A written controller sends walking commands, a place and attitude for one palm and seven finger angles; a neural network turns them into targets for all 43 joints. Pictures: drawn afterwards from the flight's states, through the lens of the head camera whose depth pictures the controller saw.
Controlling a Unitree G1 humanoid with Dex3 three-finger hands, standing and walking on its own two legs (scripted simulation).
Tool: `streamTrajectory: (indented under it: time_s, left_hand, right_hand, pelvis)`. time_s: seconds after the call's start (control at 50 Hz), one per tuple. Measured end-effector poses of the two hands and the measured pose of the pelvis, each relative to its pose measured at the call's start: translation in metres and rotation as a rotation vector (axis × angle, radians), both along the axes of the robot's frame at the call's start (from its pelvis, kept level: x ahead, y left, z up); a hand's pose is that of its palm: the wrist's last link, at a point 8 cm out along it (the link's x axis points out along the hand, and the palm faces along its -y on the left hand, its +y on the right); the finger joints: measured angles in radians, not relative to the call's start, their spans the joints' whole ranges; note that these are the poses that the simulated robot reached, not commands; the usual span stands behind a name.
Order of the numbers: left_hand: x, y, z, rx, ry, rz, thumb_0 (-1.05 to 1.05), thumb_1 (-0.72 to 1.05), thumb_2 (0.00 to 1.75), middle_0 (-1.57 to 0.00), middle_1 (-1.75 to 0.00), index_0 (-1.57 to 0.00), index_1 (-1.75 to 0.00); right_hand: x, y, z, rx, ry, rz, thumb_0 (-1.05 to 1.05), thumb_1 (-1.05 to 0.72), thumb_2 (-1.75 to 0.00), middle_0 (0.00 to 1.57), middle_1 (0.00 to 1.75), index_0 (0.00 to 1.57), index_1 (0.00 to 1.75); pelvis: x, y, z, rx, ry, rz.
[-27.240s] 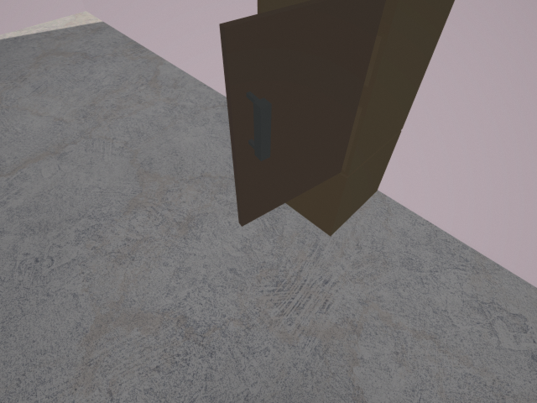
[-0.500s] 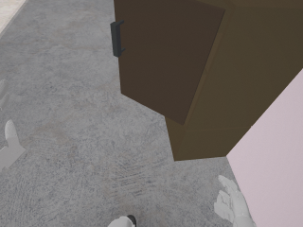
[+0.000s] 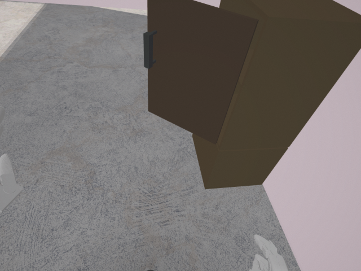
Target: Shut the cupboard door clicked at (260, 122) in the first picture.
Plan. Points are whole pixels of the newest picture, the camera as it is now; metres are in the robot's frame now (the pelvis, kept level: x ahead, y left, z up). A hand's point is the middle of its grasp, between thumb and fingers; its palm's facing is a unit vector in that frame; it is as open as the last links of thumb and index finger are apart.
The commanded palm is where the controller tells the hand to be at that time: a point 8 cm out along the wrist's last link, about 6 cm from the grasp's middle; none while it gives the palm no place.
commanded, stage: stop stepping back and stand still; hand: left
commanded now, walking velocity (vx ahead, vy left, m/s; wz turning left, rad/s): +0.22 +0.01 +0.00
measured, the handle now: (151, 49) +0.93 +0.19 +0.04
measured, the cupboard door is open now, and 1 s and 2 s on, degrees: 51 51 51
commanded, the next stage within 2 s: let the arm hang, fingers relaxed in 1.40 s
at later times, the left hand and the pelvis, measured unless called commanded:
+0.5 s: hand out of the picture +0.17 +0.28 +0.18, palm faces +0.38 -0.79 -0.48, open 7.4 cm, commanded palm +0.11 +0.32 +0.18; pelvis -0.04 +0.03 +0.00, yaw -1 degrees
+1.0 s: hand (4, 183) +0.20 +0.29 +0.17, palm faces +0.40 -0.77 -0.49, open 7.4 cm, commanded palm +0.15 +0.33 +0.18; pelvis +0.00 +0.03 +0.00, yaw -1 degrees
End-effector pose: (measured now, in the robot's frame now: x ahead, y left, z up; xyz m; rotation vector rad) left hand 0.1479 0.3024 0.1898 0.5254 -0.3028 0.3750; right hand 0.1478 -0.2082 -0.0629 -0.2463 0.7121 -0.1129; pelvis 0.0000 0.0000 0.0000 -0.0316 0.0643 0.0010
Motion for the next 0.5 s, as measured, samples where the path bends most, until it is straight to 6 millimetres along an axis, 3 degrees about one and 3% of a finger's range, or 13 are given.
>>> streamTrajectory:
  time_s: [0.08, 0.16, 0.22, 0.34, 0.42, 0.5]
  left_hand:
    - [-0.013, -0.002, 0.004, 0.007, -0.012, -0.014, 0.01, 0.89, 0.90, -0.21, -0.30, -0.22, -0.30]
    - [-0.025, 0.008, 0.000, -0.022, -0.049, 0.023, 0.01, 0.89, 0.90, -0.22, -0.30, -0.22, -0.30]
    - [-0.024, 0.020, -0.007, -0.054, -0.108, 0.057, 0.01, 0.89, 0.90, -0.22, -0.30, -0.22, -0.30]
    - [-0.008, 0.033, -0.019, -0.079, -0.075, 0.055, 0.01, 0.89, 0.90, -0.21, -0.30, -0.21, -0.30]
    - [-0.010, 0.023, -0.006, -0.011, -0.023, -0.014, 0.02, 0.89, 0.90, -0.21, -0.30, -0.21, -0.30]
    - [-0.022, 0.016, 0.005, 0.061, 0.021, -0.038, 0.01, 0.89, 0.90, -0.21, -0.30, -0.21, -0.30]
  right_hand:
    - [-0.024, -0.003, -0.014, 0.022, 0.014, -0.021, 0.01, -0.90, -0.90, 0.20, 0.30, 0.20, 0.30]
    - [-0.050, -0.013, -0.021, 0.005, 0.046, -0.080, 0.01, -0.90, -0.90, 0.20, 0.30, 0.20, 0.30]
    - [-0.062, -0.022, -0.027, -0.041, 0.072, -0.102, 0.01, -0.90, -0.90, 0.20, 0.30, 0.20, 0.30]
    - [-0.071, -0.020, -0.024, -0.066, 0.057, -0.143, 0.01, -0.91, -0.90, 0.20, 0.30, 0.20, 0.30]
    - [-0.075, -0.005, -0.014, -0.025, 0.036, -0.130, 0.01, -0.91, -0.90, 0.20, 0.30, 0.20, 0.30]
    - [-0.072, 0.005, -0.015, 0.016, 0.036, -0.113, 0.01, -0.90, -0.90, 0.20, 0.30, 0.20, 0.30]
  pelvis:
    - [-0.023, 0.002, -0.006, -0.016, -0.045, -0.005]
    - [-0.022, 0.006, -0.009, -0.012, -0.084, -0.018]
    - [-0.018, 0.013, -0.015, -0.012, -0.097, 0.004]
    - [-0.030, 0.027, -0.017, 0.023, -0.109, -0.023]
    - [-0.037, 0.027, -0.006, 0.016, -0.095, -0.029]
    - [-0.038, 0.026, -0.002, 0.009, -0.079, -0.013]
